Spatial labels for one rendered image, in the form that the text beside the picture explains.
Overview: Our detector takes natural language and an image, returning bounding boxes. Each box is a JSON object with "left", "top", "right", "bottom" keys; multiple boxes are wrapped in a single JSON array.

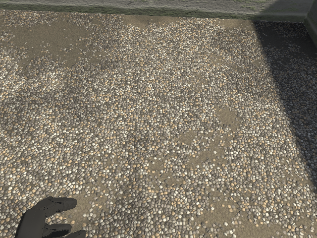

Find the robot left hand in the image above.
[{"left": 14, "top": 196, "right": 87, "bottom": 238}]

